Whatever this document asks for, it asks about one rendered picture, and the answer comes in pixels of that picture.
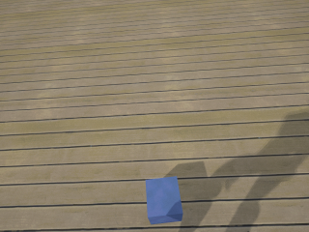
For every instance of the carton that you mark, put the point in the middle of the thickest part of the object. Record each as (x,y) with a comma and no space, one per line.
(164,203)

